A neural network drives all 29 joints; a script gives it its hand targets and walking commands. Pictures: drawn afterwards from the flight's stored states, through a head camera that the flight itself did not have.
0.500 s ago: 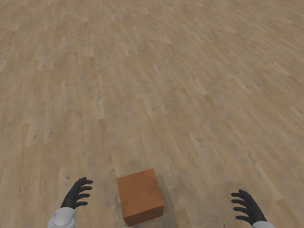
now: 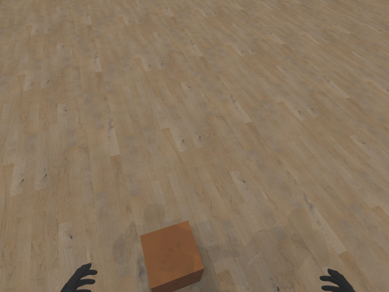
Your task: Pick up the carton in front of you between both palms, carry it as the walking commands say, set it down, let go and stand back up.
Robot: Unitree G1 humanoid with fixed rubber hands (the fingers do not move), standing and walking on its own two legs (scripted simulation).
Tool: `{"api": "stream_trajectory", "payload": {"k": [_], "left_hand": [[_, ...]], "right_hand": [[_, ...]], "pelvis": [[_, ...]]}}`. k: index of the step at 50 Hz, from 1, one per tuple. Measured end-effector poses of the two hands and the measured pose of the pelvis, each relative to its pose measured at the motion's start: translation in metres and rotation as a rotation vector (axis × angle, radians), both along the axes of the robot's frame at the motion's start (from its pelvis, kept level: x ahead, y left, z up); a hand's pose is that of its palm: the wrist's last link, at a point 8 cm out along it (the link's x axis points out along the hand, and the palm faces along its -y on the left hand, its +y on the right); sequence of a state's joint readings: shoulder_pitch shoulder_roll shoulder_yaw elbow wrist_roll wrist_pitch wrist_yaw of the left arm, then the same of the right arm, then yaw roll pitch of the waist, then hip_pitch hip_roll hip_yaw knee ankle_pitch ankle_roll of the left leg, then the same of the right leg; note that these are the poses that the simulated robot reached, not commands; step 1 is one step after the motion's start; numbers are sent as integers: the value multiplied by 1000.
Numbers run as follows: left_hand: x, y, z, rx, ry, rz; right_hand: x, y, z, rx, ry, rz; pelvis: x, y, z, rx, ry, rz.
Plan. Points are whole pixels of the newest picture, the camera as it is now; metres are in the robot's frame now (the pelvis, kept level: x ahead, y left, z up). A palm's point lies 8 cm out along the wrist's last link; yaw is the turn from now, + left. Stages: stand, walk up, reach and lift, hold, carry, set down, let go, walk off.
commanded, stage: stand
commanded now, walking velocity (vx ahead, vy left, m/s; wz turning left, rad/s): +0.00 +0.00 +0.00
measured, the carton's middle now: (171, 259) +0.33 +0.10 -0.64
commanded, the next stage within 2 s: none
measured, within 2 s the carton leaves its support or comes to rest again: neither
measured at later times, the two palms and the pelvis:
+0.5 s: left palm out of the picture +0.08 +0.30 -0.11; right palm out of the picture +0.09 -0.31 -0.08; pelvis -0.01 +0.00 +0.01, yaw +0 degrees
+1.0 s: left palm out of the picture +0.05 +0.31 -0.11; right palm out of the picture +0.07 -0.31 -0.08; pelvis -0.02 +0.00 +0.01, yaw +1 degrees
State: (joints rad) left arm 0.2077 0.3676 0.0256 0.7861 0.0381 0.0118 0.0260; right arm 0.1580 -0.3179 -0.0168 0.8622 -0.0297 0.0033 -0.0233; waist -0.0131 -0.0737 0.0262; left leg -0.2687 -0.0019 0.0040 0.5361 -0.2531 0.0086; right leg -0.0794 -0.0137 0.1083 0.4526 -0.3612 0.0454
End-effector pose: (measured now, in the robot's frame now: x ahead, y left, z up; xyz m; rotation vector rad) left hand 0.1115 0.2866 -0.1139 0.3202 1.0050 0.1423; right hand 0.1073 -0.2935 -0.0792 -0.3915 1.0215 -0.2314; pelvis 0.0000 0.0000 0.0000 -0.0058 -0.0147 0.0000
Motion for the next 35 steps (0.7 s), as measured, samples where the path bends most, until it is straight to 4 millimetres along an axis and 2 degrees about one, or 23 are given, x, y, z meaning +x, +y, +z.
{"api": "stream_trajectory", "payload": {"k": [6, 12, 19, 25, 35], "left_hand": [[-3, 3, -1, 1, 22, -1], [-9, 10, 1, 13, 33, 13], [-26, 17, 2, 38, 81, 25], [-32, 12, 1, 26, 92, 36], [-32, 10, 3, 19, 76, 35]], "right_hand": [[-4, 4, -3, 7, 17, -4], [-6, 0, -4, 6, 29, -9], [-9, -8, -3, -2, 45, -15], [-15, -15, -3, -10, 62, -21], [-18, -13, -2, 3, 55, -17]], "pelvis": [[-1, 3, 1, 1, -5, -1], [-3, 4, 2, 6, -6, -2], [-6, 3, 4, 5, -15, 2], [-7, 1, 5, 4, -22, 8], [-14, -1, 7, -3, -34, 16]]}}
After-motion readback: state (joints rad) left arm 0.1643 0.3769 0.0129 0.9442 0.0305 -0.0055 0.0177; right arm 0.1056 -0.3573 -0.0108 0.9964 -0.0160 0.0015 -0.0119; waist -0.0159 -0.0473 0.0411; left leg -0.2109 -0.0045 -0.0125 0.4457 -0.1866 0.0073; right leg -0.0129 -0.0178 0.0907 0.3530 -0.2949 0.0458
